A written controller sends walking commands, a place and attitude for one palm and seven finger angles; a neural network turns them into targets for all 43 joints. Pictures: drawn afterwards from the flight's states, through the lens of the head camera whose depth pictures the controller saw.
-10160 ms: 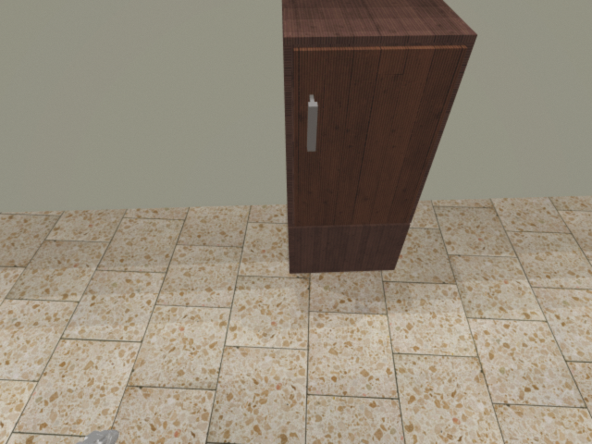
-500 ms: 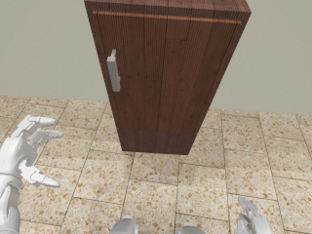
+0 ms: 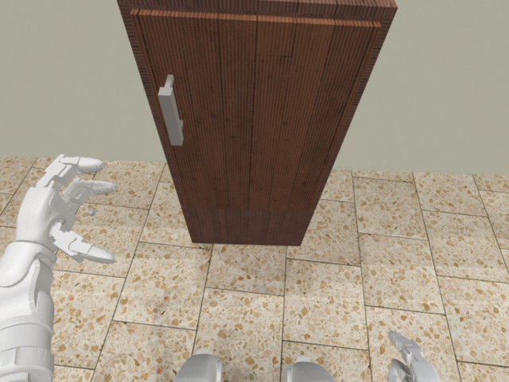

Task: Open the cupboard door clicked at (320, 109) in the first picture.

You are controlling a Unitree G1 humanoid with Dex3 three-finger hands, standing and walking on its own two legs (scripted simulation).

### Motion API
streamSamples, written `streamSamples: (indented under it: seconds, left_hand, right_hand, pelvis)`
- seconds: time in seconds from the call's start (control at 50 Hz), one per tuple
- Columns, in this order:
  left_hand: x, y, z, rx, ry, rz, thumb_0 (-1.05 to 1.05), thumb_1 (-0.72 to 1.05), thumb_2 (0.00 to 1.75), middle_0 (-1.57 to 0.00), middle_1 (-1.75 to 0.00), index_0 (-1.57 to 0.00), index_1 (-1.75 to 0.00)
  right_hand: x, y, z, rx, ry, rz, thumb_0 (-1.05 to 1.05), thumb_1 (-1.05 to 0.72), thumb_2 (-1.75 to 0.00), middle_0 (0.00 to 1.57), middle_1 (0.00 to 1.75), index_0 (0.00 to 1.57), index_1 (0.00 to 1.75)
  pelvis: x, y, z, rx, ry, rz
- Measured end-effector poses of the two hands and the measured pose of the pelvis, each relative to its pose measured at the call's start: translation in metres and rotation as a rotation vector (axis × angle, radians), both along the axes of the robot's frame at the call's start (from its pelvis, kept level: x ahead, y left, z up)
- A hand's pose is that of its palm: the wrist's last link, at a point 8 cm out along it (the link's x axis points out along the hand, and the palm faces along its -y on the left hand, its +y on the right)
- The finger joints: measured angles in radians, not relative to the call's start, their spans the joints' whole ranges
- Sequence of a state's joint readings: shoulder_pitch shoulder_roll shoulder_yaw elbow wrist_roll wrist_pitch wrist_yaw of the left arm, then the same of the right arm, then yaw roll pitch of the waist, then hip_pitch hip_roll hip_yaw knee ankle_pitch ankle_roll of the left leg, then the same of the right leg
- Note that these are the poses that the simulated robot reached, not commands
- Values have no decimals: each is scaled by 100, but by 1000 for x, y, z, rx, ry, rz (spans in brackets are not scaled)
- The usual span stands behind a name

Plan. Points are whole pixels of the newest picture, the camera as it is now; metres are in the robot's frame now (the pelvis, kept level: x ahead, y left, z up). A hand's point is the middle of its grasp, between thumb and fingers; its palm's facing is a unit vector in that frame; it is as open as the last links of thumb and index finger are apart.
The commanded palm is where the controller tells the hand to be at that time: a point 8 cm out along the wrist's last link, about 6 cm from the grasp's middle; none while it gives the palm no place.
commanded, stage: move the hooked fingers beside the handle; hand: left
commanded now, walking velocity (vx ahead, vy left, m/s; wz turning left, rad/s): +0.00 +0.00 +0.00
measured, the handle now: (173, 111) +0.59 +0.18 +0.04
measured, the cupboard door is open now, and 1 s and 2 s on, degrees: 0 0 0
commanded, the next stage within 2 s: slide the fingers in behind the handle in 1.98 s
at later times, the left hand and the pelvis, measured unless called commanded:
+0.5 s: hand (114, 173) +0.42 +0.24 +0.05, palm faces -0.01 -1.00 -0.02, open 14.0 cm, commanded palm +0.41 +0.29 +0.05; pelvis +0.00 +0.01 -0.01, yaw -1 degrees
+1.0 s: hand (137, 137) +0.51 +0.23 +0.05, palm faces +0.00 -1.00 -0.02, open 14.0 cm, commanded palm +0.49 +0.27 +0.04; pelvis +0.00 +0.01 -0.02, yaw -2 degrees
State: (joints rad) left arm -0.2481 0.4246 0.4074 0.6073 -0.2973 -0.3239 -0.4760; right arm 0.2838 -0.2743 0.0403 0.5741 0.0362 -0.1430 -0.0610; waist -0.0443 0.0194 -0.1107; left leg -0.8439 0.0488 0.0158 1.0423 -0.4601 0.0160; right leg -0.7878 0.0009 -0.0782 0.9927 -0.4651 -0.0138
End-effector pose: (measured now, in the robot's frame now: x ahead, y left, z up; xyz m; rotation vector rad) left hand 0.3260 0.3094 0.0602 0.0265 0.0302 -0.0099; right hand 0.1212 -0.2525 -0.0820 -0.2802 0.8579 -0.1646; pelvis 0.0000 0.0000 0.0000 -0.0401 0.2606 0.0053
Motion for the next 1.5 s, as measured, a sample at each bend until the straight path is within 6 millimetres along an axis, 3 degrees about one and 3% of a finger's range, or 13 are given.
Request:
streamSamples:
  seconds: [0.28, 0.76, 1.0, 1.24, 1.5]
  left_hand:
    - [43, -1, -7, -6, 0, 4, -1, -50, 30, -30, -120, -30, -120]
    - [123, -20, -9, -6, -1, 5, -1, -50, 30, -30, -120, -30, -120]
    - [159, -28, -8, -5, 0, 9, -1, -50, 30, -30, -120, -30, -120]
    - [194, -36, -8, -7, 5, 16, -1, -50, 30, -30, -120, -30, -120]
    - [187, -23, -15, -5, 7, 21, -1, -50, 30, -30, -120, -31, -121]
  right_hand:
    - [-40, -10, -15, -27, 165, -65, 1, -91, -89, 20, 30, 20, 30]
    - [-89, -6, -30, -24, 354, -142, 1, -91, -89, 21, 30, 20, 30]
    - [-126, -6, -32, -28, 485, -196, 0, -91, -89, 20, 30, 20, 30]
    - [-143, -2, -32, -31, 554, -222, 0, -91, -89, 21, 30, 20, 30]
    - [-143, 5, -29, -11, 591, -225, 0, -91, -89, 21, 30, 20, 30]
  pelvis:
    - [0, 2, -5, -5, 37, -5]
    - [-3, 7, -17, -14, 102, -20]
    - [0, 8, -21, -21, 147, -28]
    - [1, 8, -26, -30, 187, -32]
    - [6, 11, -22, -34, 190, -37]
